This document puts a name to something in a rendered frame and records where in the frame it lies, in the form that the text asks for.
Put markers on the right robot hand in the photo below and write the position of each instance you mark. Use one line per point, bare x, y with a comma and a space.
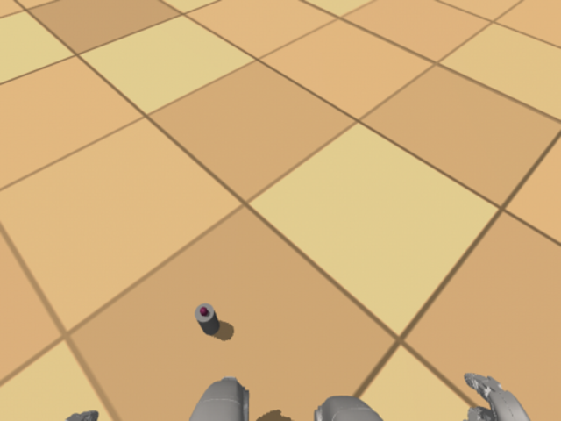
504, 406

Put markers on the bottle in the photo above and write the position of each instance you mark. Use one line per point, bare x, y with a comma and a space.
207, 318

